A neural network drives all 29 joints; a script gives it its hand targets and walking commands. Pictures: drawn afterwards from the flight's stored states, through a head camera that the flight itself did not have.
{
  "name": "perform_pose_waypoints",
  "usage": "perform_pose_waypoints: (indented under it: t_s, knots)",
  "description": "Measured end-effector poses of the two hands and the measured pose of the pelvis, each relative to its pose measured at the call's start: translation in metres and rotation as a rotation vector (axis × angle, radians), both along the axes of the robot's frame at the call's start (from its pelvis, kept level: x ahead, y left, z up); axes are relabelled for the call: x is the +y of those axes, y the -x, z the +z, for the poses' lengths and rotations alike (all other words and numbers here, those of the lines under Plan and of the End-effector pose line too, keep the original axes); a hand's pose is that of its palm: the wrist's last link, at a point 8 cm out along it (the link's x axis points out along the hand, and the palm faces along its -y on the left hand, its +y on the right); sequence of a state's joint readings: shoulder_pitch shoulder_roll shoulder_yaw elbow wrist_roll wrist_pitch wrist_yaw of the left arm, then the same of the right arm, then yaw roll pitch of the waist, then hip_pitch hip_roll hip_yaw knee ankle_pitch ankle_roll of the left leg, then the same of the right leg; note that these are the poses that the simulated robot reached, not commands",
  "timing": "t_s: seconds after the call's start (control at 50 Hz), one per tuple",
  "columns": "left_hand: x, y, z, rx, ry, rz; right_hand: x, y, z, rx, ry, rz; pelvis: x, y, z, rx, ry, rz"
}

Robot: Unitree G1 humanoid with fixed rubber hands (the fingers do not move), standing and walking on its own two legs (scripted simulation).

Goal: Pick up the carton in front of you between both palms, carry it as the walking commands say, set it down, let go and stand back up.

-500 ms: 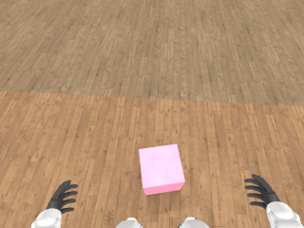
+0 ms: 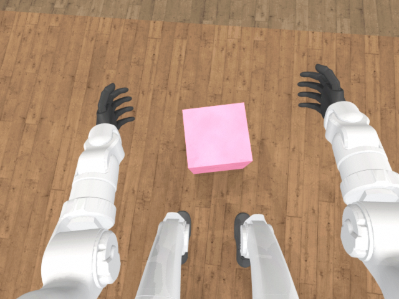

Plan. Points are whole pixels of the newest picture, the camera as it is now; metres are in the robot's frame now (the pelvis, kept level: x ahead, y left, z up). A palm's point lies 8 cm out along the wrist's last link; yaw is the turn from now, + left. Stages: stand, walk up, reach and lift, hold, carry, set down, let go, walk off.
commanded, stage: reach and lift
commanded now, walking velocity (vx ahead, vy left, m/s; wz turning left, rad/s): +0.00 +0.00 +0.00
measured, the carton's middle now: (215, 142) +0.49 +0.00 -0.54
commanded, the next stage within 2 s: none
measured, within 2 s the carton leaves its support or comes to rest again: leaves its support in 1.84 s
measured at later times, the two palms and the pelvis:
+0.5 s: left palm (143, 123) +0.48 +0.20 -0.24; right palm (290, 108) +0.52 -0.18 -0.24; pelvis +0.02 +0.00 -0.09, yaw +1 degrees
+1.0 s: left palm (160, 141) +0.47 +0.19 -0.44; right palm (269, 131) +0.52 -0.18 -0.44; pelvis -0.04 +0.00 -0.27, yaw +2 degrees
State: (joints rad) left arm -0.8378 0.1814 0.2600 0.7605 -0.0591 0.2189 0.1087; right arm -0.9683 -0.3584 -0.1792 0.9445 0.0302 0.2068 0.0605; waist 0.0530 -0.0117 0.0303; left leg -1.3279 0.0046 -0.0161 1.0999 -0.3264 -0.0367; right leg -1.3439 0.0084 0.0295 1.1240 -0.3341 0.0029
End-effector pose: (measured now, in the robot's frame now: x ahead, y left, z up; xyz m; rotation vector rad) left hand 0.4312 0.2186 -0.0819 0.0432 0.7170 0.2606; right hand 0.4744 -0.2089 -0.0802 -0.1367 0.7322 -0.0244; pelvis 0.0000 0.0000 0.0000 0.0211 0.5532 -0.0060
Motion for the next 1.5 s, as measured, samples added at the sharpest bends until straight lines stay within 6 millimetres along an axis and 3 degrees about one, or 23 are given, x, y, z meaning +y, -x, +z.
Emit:
perform_pose_waypoints:
  t_s: [0.18,0.28,0.36,0.5,0.68,0.84,1.06,1.18,1.3,1.5]
  knots:
    - [-0.023,-0.050,-0.023,-0.072,0.020,0.012,0.018,-0.058,-0.021,-0.071,-0.041,0.015,-0.003,0.007,-0.019,0.141,-0.010,-0.003]
    - [-0.025,-0.055,-0.047,-0.070,0.017,0.009,0.022,-0.065,-0.046,-0.073,-0.045,0.014,-0.004,-0.003,-0.024,0.218,-0.013,-0.003]
    - [-0.024,-0.052,-0.078,-0.048,0.016,0.010,0.024,-0.061,-0.078,-0.056,-0.045,0.004,-0.004,-0.011,-0.038,0.277,-0.013,-0.002]
    - [-0.021,-0.047,-0.154,-0.018,0.021,0.010,0.024,-0.050,-0.158,-0.027,-0.033,-0.019,-0.003,-0.015,-0.093,0.356,-0.017,0.006]
    - [-0.017,-0.043,-0.250,-0.027,0.020,0.003,0.021,-0.040,-0.258,-0.044,-0.023,-0.021,0.001,0.004,-0.179,0.333,-0.021,0.015]
    - [-0.020,-0.043,-0.306,-0.015,0.033,0.006,0.026,-0.042,-0.311,-0.043,-0.029,-0.032,0.003,0.026,-0.234,0.239,-0.020,0.017]
    - [-0.027,-0.045,-0.379,0.043,0.043,-0.013,0.030,-0.043,-0.382,0.009,-0.030,-0.042,0.003,0.036,-0.278,0.152,-0.019,0.026]
    - [-0.022,-0.051,-0.388,0.032,0.031,-0.011,0.035,-0.045,-0.399,-0.003,-0.037,-0.025,0.002,0.030,-0.289,0.109,-0.021,0.031]
    - [-0.032,-0.056,-0.383,0.016,0.037,-0.019,0.036,-0.051,-0.392,-0.029,-0.045,-0.014,0.002,0.026,-0.294,0.114,-0.023,0.038]
    - [-0.042,-0.050,-0.380,0.029,0.045,-0.026,0.043,-0.044,-0.388,-0.006,-0.050,0.001,0.000,0.031,-0.288,0.128,-0.025,0.034]
